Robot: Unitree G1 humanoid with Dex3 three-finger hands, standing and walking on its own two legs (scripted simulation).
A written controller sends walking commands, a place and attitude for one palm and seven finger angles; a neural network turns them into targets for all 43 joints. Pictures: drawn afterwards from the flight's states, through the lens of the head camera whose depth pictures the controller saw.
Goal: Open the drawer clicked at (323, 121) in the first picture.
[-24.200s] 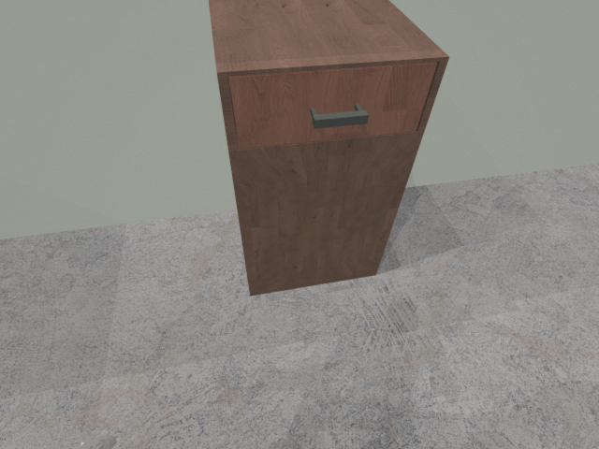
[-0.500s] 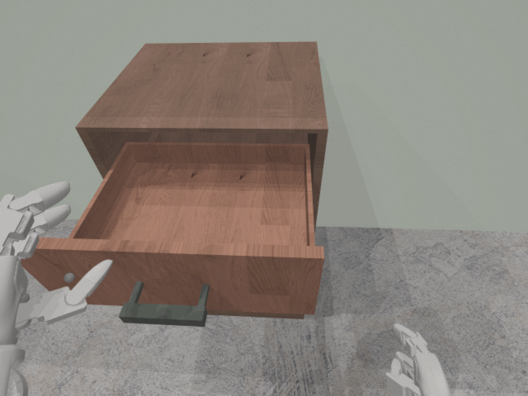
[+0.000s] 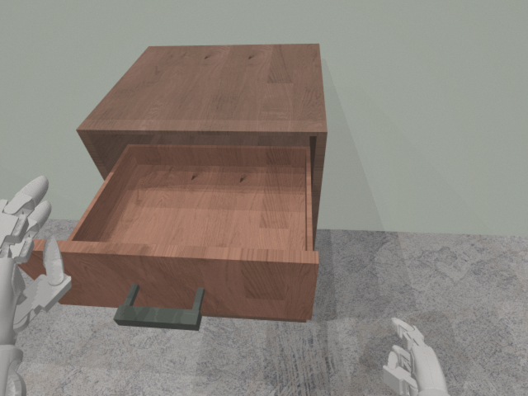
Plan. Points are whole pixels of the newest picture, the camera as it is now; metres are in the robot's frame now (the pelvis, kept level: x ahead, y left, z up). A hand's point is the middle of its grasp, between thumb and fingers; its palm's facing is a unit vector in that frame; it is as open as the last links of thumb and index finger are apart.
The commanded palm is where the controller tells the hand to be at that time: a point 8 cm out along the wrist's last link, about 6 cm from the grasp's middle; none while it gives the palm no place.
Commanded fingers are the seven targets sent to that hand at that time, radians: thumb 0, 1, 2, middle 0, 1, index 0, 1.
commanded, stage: step back with the hand held close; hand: left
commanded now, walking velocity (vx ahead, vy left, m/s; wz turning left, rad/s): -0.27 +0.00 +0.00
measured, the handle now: (162, 304) +0.24 +0.19 +0.02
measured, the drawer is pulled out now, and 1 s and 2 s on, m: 0.29 0.29 0.29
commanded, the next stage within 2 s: stop stepping back and stand still in 1.26 s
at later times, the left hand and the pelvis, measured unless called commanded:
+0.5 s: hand (11, 325) +0.13 +0.26 +0.18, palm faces +0.32 -0.78 -0.53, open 7.4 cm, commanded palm +0.07 +0.31 +0.20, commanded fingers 0.00 0.90 0.90 -0.20 -0.30 -0.20 -0.30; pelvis -0.06 +0.03 -0.01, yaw +0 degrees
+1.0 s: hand out of the picture +0.06 +0.25 +0.19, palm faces +0.37 -0.79 -0.49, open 7.4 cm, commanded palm -0.01 +0.30 +0.20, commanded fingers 0.00 0.90 0.90 -0.20 -0.30 -0.20 -0.30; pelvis -0.14 +0.02 -0.02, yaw +0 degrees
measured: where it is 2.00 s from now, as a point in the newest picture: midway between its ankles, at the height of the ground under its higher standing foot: outside the picture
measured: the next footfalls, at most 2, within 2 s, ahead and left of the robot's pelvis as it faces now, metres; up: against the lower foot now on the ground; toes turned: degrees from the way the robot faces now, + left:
left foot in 1.12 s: -0.04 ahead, +0.14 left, +0.00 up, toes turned +2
right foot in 1.38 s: -0.25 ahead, -0.11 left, +0.00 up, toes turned +1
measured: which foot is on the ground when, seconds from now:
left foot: down 0.00-1.00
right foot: down 0.00-1.00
